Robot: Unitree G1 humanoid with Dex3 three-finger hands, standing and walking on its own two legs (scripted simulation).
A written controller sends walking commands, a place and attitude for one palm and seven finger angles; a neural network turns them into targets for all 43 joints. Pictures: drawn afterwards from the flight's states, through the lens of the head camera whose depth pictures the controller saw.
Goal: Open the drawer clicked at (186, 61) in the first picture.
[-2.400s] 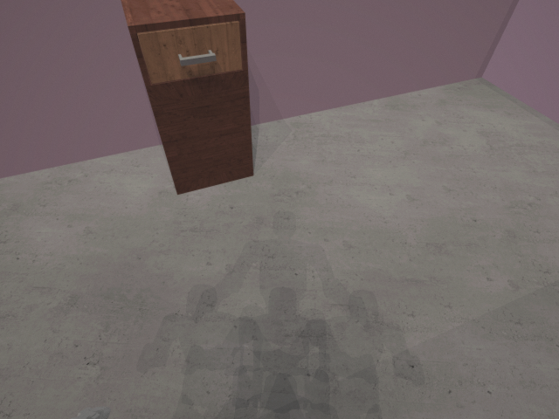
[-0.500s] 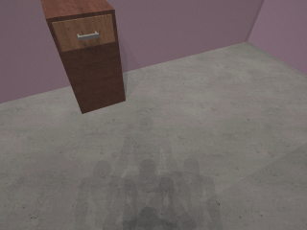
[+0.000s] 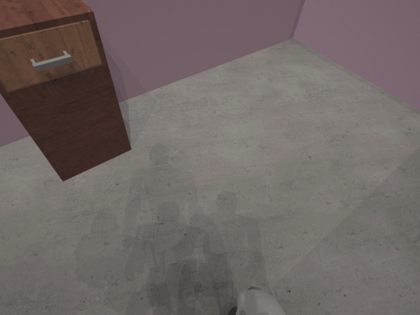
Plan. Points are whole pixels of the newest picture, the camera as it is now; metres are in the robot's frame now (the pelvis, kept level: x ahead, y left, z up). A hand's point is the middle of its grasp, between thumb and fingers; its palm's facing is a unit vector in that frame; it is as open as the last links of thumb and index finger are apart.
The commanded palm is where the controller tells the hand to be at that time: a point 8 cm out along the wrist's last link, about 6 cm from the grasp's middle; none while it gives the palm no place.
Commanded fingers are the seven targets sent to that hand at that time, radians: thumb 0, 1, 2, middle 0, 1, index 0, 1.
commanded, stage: walk to a spot facing it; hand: left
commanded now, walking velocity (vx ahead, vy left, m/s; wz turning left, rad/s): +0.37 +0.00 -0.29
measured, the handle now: (51, 60) +0.92 +0.64 -0.08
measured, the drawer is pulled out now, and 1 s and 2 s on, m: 0.00 0.00 0.00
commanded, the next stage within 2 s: turn to face it in 0.80 s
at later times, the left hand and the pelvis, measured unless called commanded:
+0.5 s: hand (138, 264) +0.25 +0.18 -0.18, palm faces -0.05 -0.99 -0.16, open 7.3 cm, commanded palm none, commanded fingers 0.00 0.90 0.90 -0.20 -0.30 -0.20 -0.30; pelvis +0.25 +0.00 +0.00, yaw -7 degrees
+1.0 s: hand (178, 150) +0.60 +0.13 -0.16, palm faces -0.36 -0.90 -0.24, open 7.4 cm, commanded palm none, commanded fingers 0.00 0.90 0.90 -0.20 -0.30 -0.20 -0.30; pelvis +0.42 -0.02 -0.01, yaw -21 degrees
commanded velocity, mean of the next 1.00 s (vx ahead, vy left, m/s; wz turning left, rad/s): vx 0.22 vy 0.00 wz -0.25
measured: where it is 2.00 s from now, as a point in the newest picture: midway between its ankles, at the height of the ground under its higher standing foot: (218, 259)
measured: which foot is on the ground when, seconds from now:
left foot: down 0.00-0.14, up 0.16-0.54, down 0.56-1.00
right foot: up 0.00-0.12, down 0.14-0.58, up 0.60-0.98, down 1.00-1.00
